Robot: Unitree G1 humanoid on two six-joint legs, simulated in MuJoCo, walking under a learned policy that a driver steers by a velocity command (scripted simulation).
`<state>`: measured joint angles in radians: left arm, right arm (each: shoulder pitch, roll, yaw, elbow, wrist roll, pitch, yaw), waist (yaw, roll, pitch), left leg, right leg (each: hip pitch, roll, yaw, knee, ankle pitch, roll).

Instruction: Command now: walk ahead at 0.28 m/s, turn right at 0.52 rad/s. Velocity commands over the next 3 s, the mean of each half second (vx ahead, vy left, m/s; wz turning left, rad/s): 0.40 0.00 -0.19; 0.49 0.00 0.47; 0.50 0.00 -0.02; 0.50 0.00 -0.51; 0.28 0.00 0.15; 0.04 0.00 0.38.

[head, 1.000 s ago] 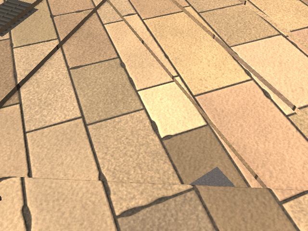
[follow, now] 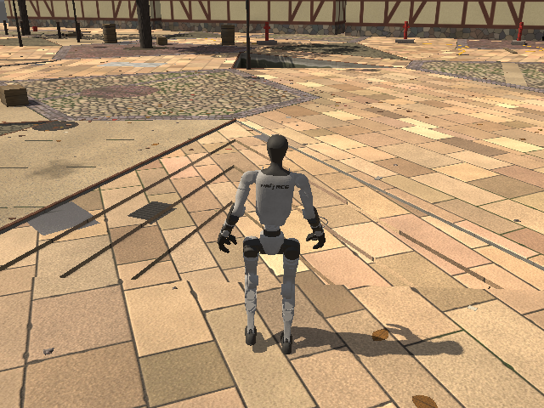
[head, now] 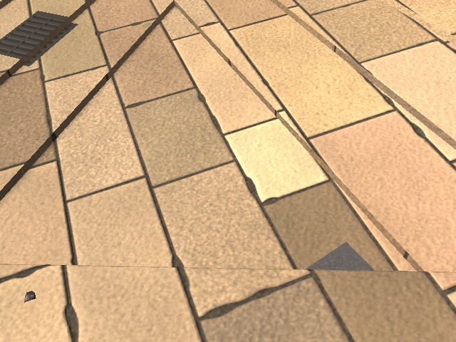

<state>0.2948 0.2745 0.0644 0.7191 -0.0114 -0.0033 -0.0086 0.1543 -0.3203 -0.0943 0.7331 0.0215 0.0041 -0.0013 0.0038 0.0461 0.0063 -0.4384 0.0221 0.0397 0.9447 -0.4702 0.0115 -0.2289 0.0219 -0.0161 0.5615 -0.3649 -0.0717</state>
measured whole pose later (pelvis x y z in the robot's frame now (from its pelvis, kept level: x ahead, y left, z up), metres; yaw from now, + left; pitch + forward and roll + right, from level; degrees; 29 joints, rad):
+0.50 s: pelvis +0.23 +0.02 -0.01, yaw -4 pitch +2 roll +1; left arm 0.39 0.29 0.05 0.77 -0.02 -0.05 0.02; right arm 0.10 -0.28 -0.06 0.73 0.02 -0.09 0.05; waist 0.03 -0.02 0.05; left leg -0.45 -0.08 0.04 0.56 -0.16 0.08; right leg -0.20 0.03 0.09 1.10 -0.46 -0.02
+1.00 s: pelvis +0.51 -0.02 +0.00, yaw +13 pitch +1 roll -1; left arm 0.20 0.25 0.04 0.64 0.01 -0.11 -0.02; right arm 0.36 -0.31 -0.07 0.75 0.03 -0.01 -0.01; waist -0.02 0.04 0.00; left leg -0.40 -0.06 -0.13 1.24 -0.41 0.03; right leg -0.36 0.03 -0.01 0.56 -0.22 -0.02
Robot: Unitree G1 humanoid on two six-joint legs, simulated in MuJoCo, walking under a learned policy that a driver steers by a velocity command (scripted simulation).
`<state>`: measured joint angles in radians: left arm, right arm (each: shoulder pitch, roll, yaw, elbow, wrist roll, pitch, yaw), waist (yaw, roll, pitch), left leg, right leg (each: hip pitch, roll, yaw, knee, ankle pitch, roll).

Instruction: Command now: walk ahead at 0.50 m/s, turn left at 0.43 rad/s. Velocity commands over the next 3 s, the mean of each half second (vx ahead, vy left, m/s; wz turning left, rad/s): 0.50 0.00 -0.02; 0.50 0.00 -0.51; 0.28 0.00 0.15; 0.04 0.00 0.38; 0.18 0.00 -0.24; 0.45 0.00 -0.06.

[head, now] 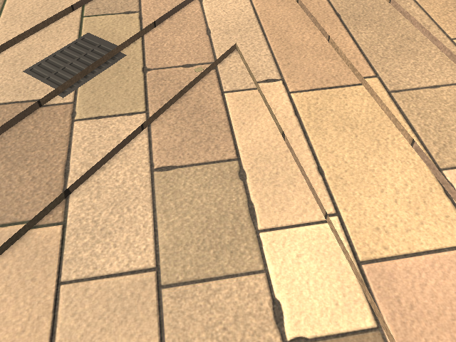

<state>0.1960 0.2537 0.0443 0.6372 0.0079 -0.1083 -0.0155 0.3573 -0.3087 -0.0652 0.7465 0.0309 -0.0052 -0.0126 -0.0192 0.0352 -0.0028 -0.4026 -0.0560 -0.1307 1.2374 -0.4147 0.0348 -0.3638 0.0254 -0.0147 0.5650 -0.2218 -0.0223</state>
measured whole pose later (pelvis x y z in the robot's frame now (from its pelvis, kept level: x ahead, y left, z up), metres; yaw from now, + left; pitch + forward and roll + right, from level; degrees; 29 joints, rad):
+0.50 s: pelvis +0.23 +0.06 -0.01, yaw -4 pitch +2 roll +1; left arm 0.29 0.29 0.06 0.74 -0.04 -0.04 0.00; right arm 0.34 -0.25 -0.06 0.78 0.01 -0.10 0.05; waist 0.00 -0.04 -0.04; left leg -0.28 0.01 0.10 0.64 -0.39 0.02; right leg -0.59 -0.03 0.08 1.20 -0.34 -0.06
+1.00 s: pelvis +0.50 -0.03 -0.16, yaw -21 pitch +3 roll -2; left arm 0.22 0.23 0.05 0.76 0.00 -0.02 -0.03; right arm 0.27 -0.24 -0.04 0.72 0.01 -0.10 -0.02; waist -0.04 0.03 0.04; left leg -0.64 0.10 -0.11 1.33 -0.40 -0.08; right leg -0.38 0.17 0.05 0.55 -0.23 -0.10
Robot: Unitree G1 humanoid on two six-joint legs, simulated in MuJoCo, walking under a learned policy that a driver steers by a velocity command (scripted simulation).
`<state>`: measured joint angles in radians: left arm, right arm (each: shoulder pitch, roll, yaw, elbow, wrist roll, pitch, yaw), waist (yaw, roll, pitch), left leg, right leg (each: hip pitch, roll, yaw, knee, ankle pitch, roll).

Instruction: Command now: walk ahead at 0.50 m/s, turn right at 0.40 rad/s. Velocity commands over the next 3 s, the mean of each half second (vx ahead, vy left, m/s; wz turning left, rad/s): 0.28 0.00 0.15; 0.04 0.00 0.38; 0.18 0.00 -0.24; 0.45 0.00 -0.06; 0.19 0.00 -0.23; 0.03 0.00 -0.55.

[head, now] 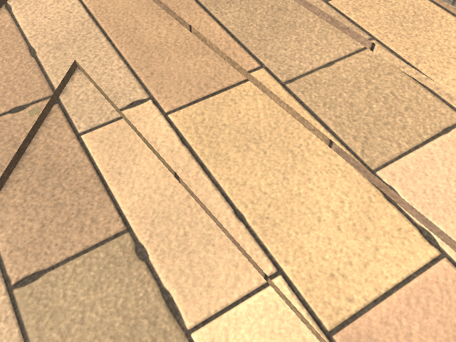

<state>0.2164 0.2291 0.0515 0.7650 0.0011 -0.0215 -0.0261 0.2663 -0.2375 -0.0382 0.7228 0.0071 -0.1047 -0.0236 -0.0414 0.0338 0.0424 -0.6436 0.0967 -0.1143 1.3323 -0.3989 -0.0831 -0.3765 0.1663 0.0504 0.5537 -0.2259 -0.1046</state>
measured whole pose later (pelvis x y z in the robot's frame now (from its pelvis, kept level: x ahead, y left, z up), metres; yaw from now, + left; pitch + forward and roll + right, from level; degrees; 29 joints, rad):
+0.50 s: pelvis +0.19 +0.07 +0.01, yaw +8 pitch +3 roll -2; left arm 0.12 0.29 0.06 0.78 0.01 0.02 0.04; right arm 0.21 -0.27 -0.06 0.64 0.00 0.00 -0.02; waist -0.02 -0.01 0.05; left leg -0.42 -0.09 -0.10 0.47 -0.09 0.06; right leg -0.52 0.02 0.09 0.87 -0.38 0.05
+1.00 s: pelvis +0.23 +0.05 +0.01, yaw +21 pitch +1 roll +1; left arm 0.17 0.25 0.05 0.79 -0.01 0.02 0.02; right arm 0.17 -0.28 -0.06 0.64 0.01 0.06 -0.02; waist 0.03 0.01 0.04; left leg -0.29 -0.01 -0.06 0.62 -0.35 -0.07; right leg -0.25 -0.03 0.02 0.48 -0.25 0.01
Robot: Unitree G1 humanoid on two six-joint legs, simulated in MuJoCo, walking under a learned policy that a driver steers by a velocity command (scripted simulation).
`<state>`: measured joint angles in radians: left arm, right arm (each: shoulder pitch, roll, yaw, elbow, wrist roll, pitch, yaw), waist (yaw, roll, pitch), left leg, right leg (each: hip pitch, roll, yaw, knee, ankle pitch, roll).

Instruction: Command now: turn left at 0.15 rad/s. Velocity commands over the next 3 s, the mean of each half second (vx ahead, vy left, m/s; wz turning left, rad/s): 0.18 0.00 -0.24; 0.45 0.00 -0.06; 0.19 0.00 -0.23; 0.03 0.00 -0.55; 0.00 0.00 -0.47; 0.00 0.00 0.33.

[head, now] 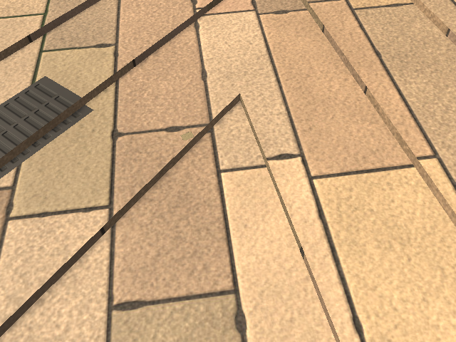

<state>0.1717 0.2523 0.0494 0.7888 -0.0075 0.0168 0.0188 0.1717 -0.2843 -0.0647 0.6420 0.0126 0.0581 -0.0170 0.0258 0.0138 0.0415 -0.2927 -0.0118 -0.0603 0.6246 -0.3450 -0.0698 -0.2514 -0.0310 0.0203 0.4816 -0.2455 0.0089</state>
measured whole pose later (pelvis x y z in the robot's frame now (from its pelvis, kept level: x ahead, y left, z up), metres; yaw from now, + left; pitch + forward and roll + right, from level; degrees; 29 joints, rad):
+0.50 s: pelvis +0.06 -0.03 -0.01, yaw -11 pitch +1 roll +2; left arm 0.17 0.31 0.06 0.77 -0.02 0.00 -0.04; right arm 0.31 -0.31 -0.09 0.78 0.03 -0.05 -0.01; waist -0.05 0.00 0.02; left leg -0.02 0.06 0.14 0.36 -0.34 -0.05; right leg -0.45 -0.07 -0.03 0.67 -0.26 -0.02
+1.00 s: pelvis +0.28 -0.13 -0.01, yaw -11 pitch +2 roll +0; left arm 0.35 0.28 0.04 0.82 0.01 -0.06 0.02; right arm 0.11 -0.26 -0.05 0.72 0.02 -0.07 0.07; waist 0.06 0.04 0.02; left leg -0.65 0.02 0.03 0.56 0.11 0.04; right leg 0.16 0.07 -0.09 0.15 -0.35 -0.07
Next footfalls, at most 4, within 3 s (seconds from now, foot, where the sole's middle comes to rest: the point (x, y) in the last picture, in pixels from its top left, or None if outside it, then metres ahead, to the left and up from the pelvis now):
0.04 left None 0.03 0.14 -0.78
0.54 right None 0.14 -0.16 -0.78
1.08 left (277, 321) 0.53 -0.07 -0.78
1.54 right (374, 322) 0.52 -0.34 -0.74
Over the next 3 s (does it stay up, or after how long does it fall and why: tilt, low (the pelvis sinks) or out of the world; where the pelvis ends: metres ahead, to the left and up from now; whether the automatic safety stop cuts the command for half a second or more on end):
stays up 0.48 -0.16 0.00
